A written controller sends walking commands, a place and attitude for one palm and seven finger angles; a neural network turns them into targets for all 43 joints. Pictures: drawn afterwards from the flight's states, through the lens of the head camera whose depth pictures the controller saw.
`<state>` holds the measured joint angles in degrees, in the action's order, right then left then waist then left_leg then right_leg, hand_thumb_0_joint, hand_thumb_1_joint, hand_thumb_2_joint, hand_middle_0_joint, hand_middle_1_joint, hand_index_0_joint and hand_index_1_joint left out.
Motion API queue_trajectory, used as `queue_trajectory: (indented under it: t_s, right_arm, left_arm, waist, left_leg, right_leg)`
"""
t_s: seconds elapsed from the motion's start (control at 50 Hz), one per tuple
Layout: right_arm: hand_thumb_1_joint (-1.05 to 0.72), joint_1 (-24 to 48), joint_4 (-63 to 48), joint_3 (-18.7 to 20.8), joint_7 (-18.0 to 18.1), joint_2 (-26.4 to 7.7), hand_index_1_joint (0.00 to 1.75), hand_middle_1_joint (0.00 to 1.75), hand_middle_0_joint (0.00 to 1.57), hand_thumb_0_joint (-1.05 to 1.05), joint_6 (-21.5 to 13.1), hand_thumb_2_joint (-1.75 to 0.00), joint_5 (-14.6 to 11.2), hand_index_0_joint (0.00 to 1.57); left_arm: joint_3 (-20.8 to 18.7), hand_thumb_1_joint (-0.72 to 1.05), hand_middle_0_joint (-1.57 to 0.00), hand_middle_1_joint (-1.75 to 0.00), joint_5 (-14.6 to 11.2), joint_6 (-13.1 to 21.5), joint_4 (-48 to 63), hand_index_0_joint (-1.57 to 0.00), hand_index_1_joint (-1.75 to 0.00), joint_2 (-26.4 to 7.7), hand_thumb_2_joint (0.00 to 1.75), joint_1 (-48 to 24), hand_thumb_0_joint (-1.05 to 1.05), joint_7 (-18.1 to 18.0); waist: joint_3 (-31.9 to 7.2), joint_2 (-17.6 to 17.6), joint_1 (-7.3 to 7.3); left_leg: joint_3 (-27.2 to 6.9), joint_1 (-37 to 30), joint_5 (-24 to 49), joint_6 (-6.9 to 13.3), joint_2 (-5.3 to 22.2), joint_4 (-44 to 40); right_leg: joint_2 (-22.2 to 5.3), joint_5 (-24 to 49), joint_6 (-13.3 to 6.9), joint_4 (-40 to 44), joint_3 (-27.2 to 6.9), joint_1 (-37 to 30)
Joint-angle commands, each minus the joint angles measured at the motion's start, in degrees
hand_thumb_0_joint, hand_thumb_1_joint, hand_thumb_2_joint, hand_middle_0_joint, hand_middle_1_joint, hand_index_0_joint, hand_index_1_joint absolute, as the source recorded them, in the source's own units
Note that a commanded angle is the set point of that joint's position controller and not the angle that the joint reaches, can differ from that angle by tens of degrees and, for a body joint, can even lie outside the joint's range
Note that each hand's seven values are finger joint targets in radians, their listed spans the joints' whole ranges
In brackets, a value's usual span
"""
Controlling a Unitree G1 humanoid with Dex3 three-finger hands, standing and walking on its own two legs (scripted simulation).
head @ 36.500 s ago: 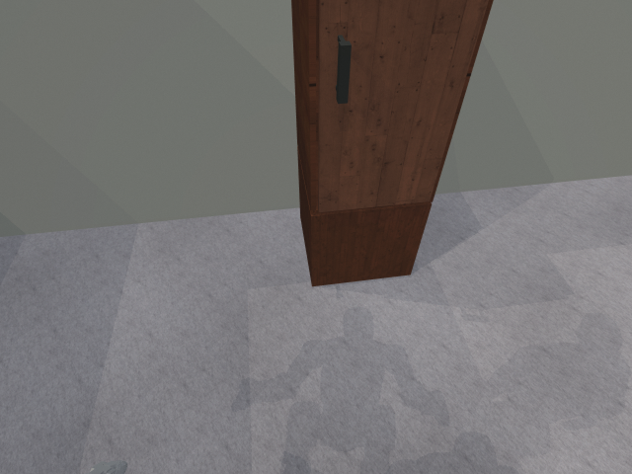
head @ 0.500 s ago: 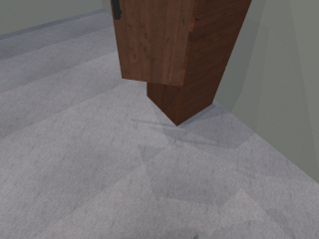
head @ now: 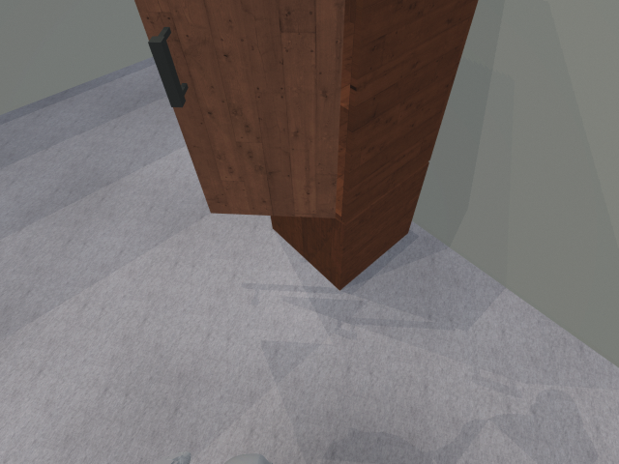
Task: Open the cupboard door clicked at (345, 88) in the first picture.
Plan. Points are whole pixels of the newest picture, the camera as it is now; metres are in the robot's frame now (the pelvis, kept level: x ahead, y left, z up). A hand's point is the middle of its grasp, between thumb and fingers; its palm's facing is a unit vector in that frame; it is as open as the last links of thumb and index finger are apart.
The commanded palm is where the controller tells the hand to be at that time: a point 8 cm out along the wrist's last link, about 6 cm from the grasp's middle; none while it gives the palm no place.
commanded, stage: take the last steps up to it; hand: left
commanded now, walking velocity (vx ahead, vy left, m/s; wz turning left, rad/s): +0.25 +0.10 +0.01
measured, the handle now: (171, 67) +0.76 +0.27 +0.11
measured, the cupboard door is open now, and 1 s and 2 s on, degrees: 44 44 44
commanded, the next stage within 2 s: come to a stop and stand still in 0.20 s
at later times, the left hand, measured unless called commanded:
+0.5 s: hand (158, 422) +0.21 +0.25 -0.18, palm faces +0.03 -0.98 -0.18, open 7.3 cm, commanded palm none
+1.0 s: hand (189, 375) +0.27 +0.21 -0.16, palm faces -0.01 -0.97 -0.24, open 7.3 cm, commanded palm none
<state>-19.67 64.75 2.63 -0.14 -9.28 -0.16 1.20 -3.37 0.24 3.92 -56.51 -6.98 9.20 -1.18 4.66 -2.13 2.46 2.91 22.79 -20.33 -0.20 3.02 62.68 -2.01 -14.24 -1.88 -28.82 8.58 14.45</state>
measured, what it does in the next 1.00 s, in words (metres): walks ahead: left foot, then right foot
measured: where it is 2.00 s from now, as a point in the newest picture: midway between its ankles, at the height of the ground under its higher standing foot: outside the picture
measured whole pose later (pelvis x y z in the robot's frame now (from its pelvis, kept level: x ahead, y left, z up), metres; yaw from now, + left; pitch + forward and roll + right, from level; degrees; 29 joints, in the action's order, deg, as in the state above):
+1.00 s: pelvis +0.20 +0.03 +0.01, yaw -2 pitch +1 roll +2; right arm -8.0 59.2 3.7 0.6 -12.4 3.8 0.3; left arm -1.9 1.1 -0.3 -56.9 -8.9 8.6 -2.3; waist 5.9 0.0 0.0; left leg 0.7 20.8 -27.1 -3.5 -0.4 49.4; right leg -2.9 -15.2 -1.1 -26.8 3.5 13.0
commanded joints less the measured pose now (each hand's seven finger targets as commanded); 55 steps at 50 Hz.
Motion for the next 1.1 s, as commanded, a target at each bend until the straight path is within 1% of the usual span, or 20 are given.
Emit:
queue_trajectory:
  t_s: [0.0, 0.1, 0.18, 0.2, 0.22, 0.24, 0.26, 0.32, 0.38, 0.48, 0.6, 0.66, 0.68, 0.7, 0.74, 0.8, 0.94, 1.02, 1.04, 1.08]
  right_arm:
    - [-0.90, -1.1, -4.0, 0.4, -0.6, 0.0, 0.30, 0.30, 0.20, 0.00, -0.8, -0.90, 0.2, 0.20]
    - [-0.90, 5.8, -7.1, 0.4, -1.5, -0.8, 0.30, 0.30, 0.20, 0.00, -1.5, -0.90, 0.1, 0.20]
    - [-0.90, 2.7, -6.2, 0.8, -1.3, -3.9, 0.30, 0.30, 0.20, 0.00, -2.4, -0.90, 0.2, 0.20]
    - [-0.90, -3.0, -4.8, 1.5, -0.7, -7.2, 0.30, 0.30, 0.20, 0.00, -2.8, -0.90, 0.5, 0.20]
    - [-0.90, -8.6, -4.0, 2.8, 0.0, -13.1, 0.30, 0.30, 0.20, 0.00, -3.0, -0.90, 1.3, 0.20]
    - [-0.90, -12.0, -3.6, 3.1, 0.7, -15.2, 0.30, 0.30, 0.20, 0.00, -2.3, -0.90, 1.2, 0.20]
    - [-0.90, -9.1, -4.1, 2.7, 1.2, -14.3, 0.30, 0.30, 0.20, 0.00, -2.2, -0.90, 1.0, 0.20]
    - [-0.90, 1.9, -7.2, 0.1, 2.1, -7.2, 0.30, 0.30, 0.20, 0.00, -3.1, -0.90, 0.6, 0.20]
    - [-0.90, 6.0, -6.5, -0.6, 3.0, -7.5, 0.30, 0.30, 0.20, 0.00, -2.9, -0.90, 0.1, 0.20]
    - [-0.90, 4.1, -5.7, 1.6, 3.8, -10.1, 0.30, 0.30, 0.20, 0.00, -0.1, -0.90, 0.2, 0.20]
    - [-0.90, 5.7, -6.4, 3.0, 3.6, -11.9, 0.30, 0.30, 0.20, 0.00, 1.0, -0.90, 0.7, 0.20]
    - [-0.90, 5.7, -6.7, 3.3, 2.9, -11.6, 0.30, 0.30, 0.20, 0.00, 1.5, -0.90, 0.0, 0.20]
    - [-0.90, 4.3, -7.2, 3.1, 2.5, -9.0, 0.30, 0.30, 0.20, 0.00, 1.7, -0.90, -0.5, 0.20]
    - [-0.90, 4.6, -8.4, 2.5, 1.9, -5.8, 0.30, 0.30, 0.20, 0.00, 1.9, -0.90, -0.9, 0.20]
    - [-0.90, 8.3, -8.7, 2.0, 2.2, -5.0, 0.30, 0.30, 0.20, 0.00, 3.6, -0.90, -0.9, 0.20]
    - [-0.90, 8.4, -7.7, 1.9, 1.7, -6.1, 0.30, 0.30, 0.20, 0.00, 3.5, -0.90, -0.8, 0.20]
    - [-0.90, 10.0, -8.6, 1.1, 0.8, -5.4, 0.30, 0.30, 0.20, 0.00, 2.9, -0.90, -0.8, 0.20]
    - [-0.90, 6.1, -7.5, 0.8, 1.0, -4.7, 0.30, 0.30, 0.20, 0.00, 2.0, -0.90, -0.8, 0.20]
    - [-0.90, 7.6, -12.8, 1.4, 0.8, -8.1, 0.30, 0.30, 0.20, 0.00, 0.1, -0.90, -1.1, 0.20]
    - [-0.90, 5.1, -14.3, 0.7, 0.8, -7.6, 0.30, 0.30, 0.20, 0.00, -0.1, -0.90, -0.3, 0.20]
  left_arm:
    - [-1.4, 0.90, -0.20, -0.30, 1.1, 1.2, -0.8, -0.20, -0.30, -6.9, 0.90, 7.5, 0.00, 0.4]
    - [-1.5, 0.90, -0.20, -0.30, 1.2, 0.8, -3.3, -0.20, -0.30, -10.4, 0.90, 9.1, 0.00, 0.9]
    - [-1.5, 0.90, -0.20, -0.30, 1.0, -0.4, -4.3, -0.20, -0.30, -10.9, 0.90, 8.2, 0.00, 0.9]
    - [-1.1, 0.90, -0.20, -0.30, 1.0, -0.7, -3.9, -0.20, -0.30, -9.7, 0.90, 8.3, 0.00, 1.0]
    - [-0.6, 0.90, -0.20, -0.30, 0.6, -0.8, -2.6, -0.20, -0.30, -6.8, 0.90, 10.2, 0.00, 1.1]
    - [0.0, 0.90, -0.20, -0.30, 0.8, -0.8, -1.0, -0.20, -0.30, -6.0, 0.90, 8.0, 0.00, 0.8]
    - [0.2, 0.90, -0.20, -0.30, 0.9, -1.1, -0.4, -0.20, -0.30, -5.8, 0.90, 5.3, 0.00, 0.5]
    - [0.7, 0.90, -0.20, -0.30, 0.5, -2.1, -3.0, -0.20, -0.30, -4.3, 0.90, 6.3, 0.00, 0.8]
    - [1.1, 0.90, -0.20, -0.30, 0.1, -4.0, -5.3, -0.20, -0.30, -3.7, 0.90, 11.5, 0.00, 0.1]
    - [-0.5, 0.90, -0.20, -0.30, 1.0, -6.2, -1.4, -0.20, -0.30, -6.9, 0.90, 6.8, 0.00, -0.1]
    - [-0.9, 0.90, -0.20, -0.30, 0.6, -6.4, 2.1, -0.20, -0.30, -6.9, 0.90, 3.3, 0.00, 0.0]
    - [-1.1, 0.90, -0.20, -0.30, 0.8, -5.3, 1.5, -0.20, -0.30, -8.4, 0.90, 6.8, 0.00, -0.1]
    - [-1.5, 0.90, -0.20, -0.30, 1.4, -4.4, 1.5, -0.20, -0.30, -11.9, 0.90, 7.4, 0.00, -0.5]
    - [-1.9, 0.90, -0.20, -0.30, 1.5, -3.8, 1.1, -0.20, -0.30, -15.3, 0.90, 7.4, 0.00, -0.7]
    - [-1.3, 0.90, -0.20, -0.30, 0.9, -3.7, 1.2, -0.20, -0.30, -14.7, 0.90, 6.3, 0.00, -1.4]
    - [-1.0, 0.90, -0.20, -0.30, 0.4, -3.6, 2.1, -0.20, -0.30, -12.9, 0.90, 3.1, 0.00, -1.8]
    - [-1.6, 0.90, -0.20, -0.30, 1.1, -3.3, 1.4, -0.20, -0.30, -14.6, 0.90, 4.7, 0.00, -1.5]
    - [-1.4, 0.90, -0.20, -0.30, 0.8, -3.5, 0.4, -0.20, -0.30, -14.2, 0.90, 3.3, 0.00, -1.3]
    - [-0.5, 0.90, -0.20, -0.30, 0.9, -2.3, 1.6, -0.20, -0.30, -14.2, 0.90, 7.1, 0.00, -3.7]
    - [0.0, 0.90, -0.20, -0.30, 0.5, -3.0, 4.4, -0.20, -0.30, -12.6, 0.90, 5.1, 0.00, -3.1]
  waist:
    - [-3.2, 8.4, -1.80]
    - [-2.2, 10.7, -3.83]
    - [-2.1, 7.2, -0.85]
    - [-4.8, 0.4, 1.85]
    - [-8.9, -11.7, 3.33]
    - [-10.1, -14.0, 4.57]
    - [-9.1, -12.7, 3.76]
    - [-2.4, -1.5, -1.72]
    - [-7.8, -2.8, -4.10]
    - [-5.7, -5.2, -1.65]
    - [-6.3, -8.5, -1.92]
    - [-9.0, -4.9, -3.68]
    - [-10.6, 6.0, -3.32]
    - [-9.4, 16.6, -3.52]
    - [-8.8, 13.9, -4.31]
    - [-8.3, 12.1, -3.24]
    - [-8.5, 12.1, -4.62]
    - [-8.2, 12.1, -2.38]
    - [-14.8, 1.5, -1.96]
    - [-15.9, -5.8, -1.43]
  left_leg:
    - [0.0, 4.3, 4.8, -2.2, 3.1, -11.2]
    - [2.8, 2.2, 6.4, -2.0, 0.7, -24.6]
    - [5.4, -13.1, 10.6, -1.0, -1.9, -35.7]
    - [2.0, -21.9, 12.2, 0.6, 1.3, -37.3]
    - [-13.3, -30.0, 16.8, 6.3, 13.5, -39.4]
    - [-21.2, -29.2, 17.2, 11.1, 20.0, -45.1]
    - [-22.2, -24.5, 12.1, 12.3, 20.8, -47.0]
    - [-10.6, -10.5, 29.8, 9.3, 16.7, -47.6]
    - [-2.2, -12.6, 51.4, 7.8, 14.6, -43.5]
    - [-4.9, -14.8, 53.3, 9.6, 17.8, -41.1]
    - [-5.5, -16.4, 52.4, 8.6, 17.0, -38.1]
    - [-3.2, -13.9, 39.6, 4.5, 12.5, -32.1]
    - [1.2, -8.5, 26.0, 0.8, 6.5, -24.9]
    - [4.7, 0.8, -10.1, -2.1, -1.9, -14.4]
    - [-4.6, 3.4, -17.0, -1.9, -3.1, 0.5]
    - [-5.1, 6.8, -9.5, -3.2, -2.4, 3.5]
    - [-2.0, 1.1, -6.7, -3.5, -3.3, -15.9]
    - [0.1, -9.4, 3.6, -2.7, -3.7, -34.1]
    - [1.9, -10.5, 5.5, -2.1, -2.5, -33.1]
    - [-1.8, -12.9, 18.6, 1.2, 3.0, -36.9]
  right_leg:
    - [-14.8, 12.5, -6.1, 17.8, -9.5, -3.5]
    - [-15.0, 11.5, -5.6, 15.9, -8.4, -6.3]
    - [-12.3, 7.1, -2.5, 7.8, -5.6, 0.2]
    - [-9.3, 7.0, -1.0, -2.7, -2.7, 4.5]
    - [-2.2, -7.6, 1.4, -17.3, 2.1, 13.7]
    - [0.6, -22.3, 1.2, -31.6, -0.2, 17.7]
    - [-1.6, -20.6, 0.4, -40.0, -4.7, 20.4]
    - [-6.1, -8.8, 2.3, -35.9, -9.2, 14.5]
    - [-4.1, -7.0, 3.7, -22.5, -7.5, 5.0]
    - [-1.2, -10.0, 2.8, -21.8, -6.4, 8.3]
    - [0.3, -9.2, 1.7, -13.4, -6.3, 6.0]
    - [-0.7, 10.2, 1.4, 2.6, -5.3, -4.1]
    - [-7.8, 32.8, -0.8, 4.6, -12.7, -10.4]
    - [-19.9, 55.3, -7.4, 4.4, -21.4, -13.4]
    - [-20.0, 56.9, -11.3, 4.6, -21.4, -9.7]
    - [-16.2, 53.1, -8.8, 4.4, -16.1, -12.9]
    - [-15.5, 42.8, -8.4, 5.7, -15.7, -13.9]
    - [-13.0, 32.3, -5.4, 3.7, -14.4, -8.4]
    - [-12.8, 51.3, -3.6, -3.4, -19.3, -13.3]
    - [-7.6, 26.2, -1.6, -8.0, -10.9, -9.0]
